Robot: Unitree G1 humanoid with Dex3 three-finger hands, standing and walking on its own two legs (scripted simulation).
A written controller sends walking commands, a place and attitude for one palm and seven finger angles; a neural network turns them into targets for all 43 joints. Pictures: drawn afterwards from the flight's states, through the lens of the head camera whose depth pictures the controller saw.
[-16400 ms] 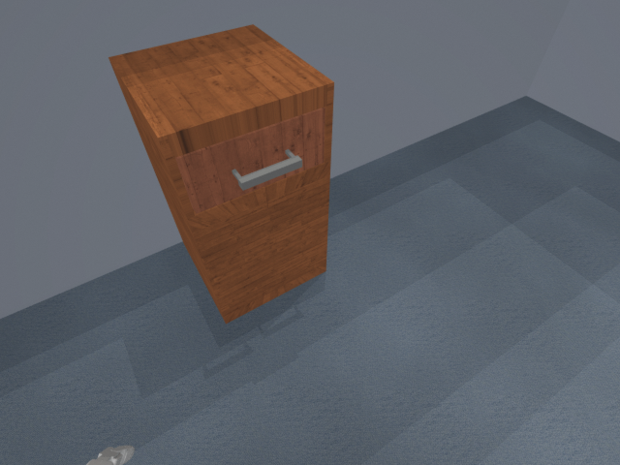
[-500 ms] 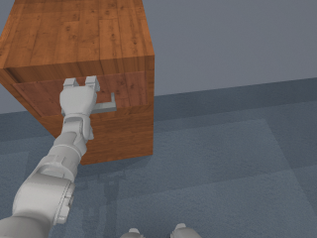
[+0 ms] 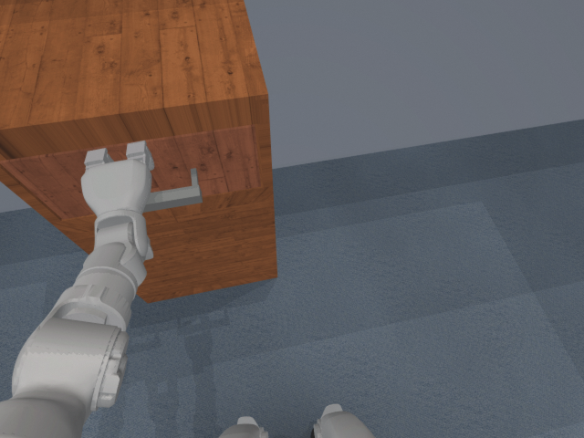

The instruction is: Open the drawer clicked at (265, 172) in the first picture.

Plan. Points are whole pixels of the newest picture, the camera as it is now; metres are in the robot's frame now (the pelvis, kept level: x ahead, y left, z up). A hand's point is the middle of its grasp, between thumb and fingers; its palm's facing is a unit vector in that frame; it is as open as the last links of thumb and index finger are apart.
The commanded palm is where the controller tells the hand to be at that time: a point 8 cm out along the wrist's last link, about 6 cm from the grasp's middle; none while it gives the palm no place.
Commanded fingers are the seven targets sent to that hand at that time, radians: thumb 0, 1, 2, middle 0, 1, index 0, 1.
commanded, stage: move the hooked fingers above the handle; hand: left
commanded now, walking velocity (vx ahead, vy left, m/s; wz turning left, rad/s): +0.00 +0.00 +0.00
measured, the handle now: (151, 191) +0.52 +0.22 -0.07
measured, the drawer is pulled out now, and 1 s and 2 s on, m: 0.00 0.00 0.00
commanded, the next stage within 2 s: none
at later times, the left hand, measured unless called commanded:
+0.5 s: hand (130, 217) +0.45 +0.23 -0.03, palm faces -0.14 -0.02 -0.99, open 13.9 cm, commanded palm +0.44 +0.20 +0.05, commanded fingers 0.00 -0.50 0.30 -0.30 -1.20 -0.30 -1.20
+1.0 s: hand (147, 220) +0.44 +0.20 -0.02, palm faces -0.16 -0.09 -0.98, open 13.9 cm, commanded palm +0.44 +0.20 +0.05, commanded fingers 0.00 -0.50 0.30 -0.30 -1.20 -0.30 -1.20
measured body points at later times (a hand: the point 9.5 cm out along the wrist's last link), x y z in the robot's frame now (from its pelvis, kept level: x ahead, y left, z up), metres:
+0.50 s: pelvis +0.01 +0.00 +0.01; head +0.12 -0.01 +0.44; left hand +0.45 +0.22 +0.03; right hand +0.04 -0.25 -0.13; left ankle -0.03 +0.08 -0.68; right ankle +0.00 -0.11 -0.68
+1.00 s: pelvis +0.00 +0.00 +0.01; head +0.10 +0.00 +0.45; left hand +0.44 +0.20 +0.03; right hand +0.04 -0.27 -0.12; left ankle -0.03 +0.08 -0.68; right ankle +0.00 -0.11 -0.68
